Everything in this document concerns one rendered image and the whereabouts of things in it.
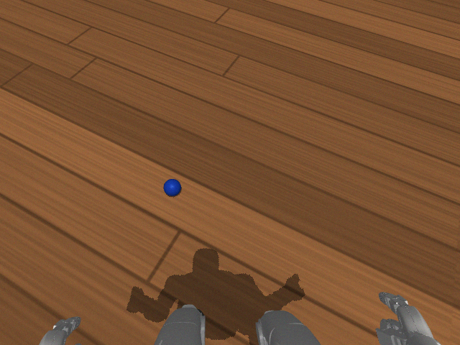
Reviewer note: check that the ball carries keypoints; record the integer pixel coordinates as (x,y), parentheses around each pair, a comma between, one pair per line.
(172,187)

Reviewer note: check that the left robot hand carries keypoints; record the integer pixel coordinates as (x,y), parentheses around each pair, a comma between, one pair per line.
(61,330)

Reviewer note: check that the right robot hand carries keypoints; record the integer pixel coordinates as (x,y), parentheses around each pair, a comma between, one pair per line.
(411,322)

